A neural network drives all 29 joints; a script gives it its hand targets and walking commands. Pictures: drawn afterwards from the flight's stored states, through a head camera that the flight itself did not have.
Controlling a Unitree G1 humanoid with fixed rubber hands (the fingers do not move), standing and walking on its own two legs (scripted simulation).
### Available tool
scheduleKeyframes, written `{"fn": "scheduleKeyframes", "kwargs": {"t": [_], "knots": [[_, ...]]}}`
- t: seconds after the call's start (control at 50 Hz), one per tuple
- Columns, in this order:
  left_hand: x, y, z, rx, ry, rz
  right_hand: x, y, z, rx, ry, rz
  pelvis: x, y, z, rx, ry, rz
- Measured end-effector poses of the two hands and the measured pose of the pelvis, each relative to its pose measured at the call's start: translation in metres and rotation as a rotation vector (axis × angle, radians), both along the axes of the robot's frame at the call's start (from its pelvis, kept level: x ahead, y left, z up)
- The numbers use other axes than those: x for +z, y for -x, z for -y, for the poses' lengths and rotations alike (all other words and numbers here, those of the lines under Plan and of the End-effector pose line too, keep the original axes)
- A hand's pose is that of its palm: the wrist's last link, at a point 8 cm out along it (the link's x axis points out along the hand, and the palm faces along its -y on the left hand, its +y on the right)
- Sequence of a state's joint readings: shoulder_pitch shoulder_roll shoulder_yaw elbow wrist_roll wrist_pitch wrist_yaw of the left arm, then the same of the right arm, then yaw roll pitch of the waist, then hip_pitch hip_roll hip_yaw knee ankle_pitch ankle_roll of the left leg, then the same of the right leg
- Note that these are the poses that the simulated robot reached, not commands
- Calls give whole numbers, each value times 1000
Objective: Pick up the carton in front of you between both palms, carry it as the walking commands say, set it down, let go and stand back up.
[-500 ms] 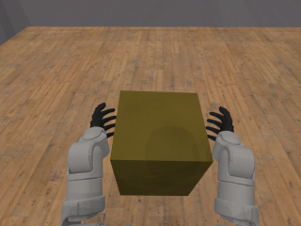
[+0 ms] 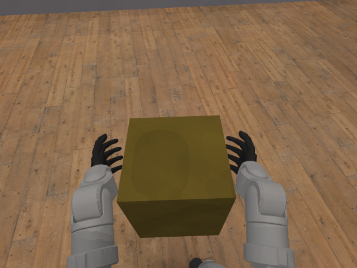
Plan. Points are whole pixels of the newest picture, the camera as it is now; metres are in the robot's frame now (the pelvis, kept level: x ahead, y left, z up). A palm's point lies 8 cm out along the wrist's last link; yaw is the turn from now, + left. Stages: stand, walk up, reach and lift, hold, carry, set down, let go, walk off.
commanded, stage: carry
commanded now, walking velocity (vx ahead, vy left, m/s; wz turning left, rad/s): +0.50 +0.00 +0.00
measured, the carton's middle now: (177, 180) +0.34 -0.02 -0.02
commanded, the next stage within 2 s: none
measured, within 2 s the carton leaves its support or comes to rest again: neither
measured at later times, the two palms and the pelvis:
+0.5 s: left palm (95, 87) +0.57 +0.18 +0.10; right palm (207, 84) +0.56 -0.12 +0.10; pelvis +0.33 +0.04 +0.01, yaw -1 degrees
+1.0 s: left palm (112, 39) +0.82 +0.16 +0.10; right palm (199, 37) +0.84 -0.14 +0.09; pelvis +0.59 +0.00 +0.01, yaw +2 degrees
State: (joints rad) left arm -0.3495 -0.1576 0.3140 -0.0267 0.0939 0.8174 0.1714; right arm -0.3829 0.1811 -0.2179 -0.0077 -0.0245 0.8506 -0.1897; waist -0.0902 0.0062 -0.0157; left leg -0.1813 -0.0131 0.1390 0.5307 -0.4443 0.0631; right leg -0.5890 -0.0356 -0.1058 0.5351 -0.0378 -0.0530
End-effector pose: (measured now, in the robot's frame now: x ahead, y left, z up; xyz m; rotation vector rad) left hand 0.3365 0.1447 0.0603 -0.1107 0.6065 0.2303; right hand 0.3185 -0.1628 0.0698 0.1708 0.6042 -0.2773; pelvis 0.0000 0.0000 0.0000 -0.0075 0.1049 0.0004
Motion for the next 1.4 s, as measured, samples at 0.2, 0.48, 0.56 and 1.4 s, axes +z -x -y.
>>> {"fn": "scheduleKeyframes", "kwargs": {"t": [0.2, 0.48, 0.56, 1.4], "knots": [[36, -89, -10, 70, 37, 20, 28, -131, -12, 115, 27, 21, 21, -129, 18, 41, -25, -14], [36, -225, -40, -50, 12, -2, 29, -241, -48, 126, 38, 4, 4, -319, -34, -14, -20, 24], [34, -258, -35, -96, 11, -75, 26, -260, -43, 74, 26, -70, 16, -361, -38, -17, 0, 22], [36, -589, -31, -49, -10, -57, 26, -610, -39, 143, 34, -48, 9, -699, -22, 25, -3, 27]]}}
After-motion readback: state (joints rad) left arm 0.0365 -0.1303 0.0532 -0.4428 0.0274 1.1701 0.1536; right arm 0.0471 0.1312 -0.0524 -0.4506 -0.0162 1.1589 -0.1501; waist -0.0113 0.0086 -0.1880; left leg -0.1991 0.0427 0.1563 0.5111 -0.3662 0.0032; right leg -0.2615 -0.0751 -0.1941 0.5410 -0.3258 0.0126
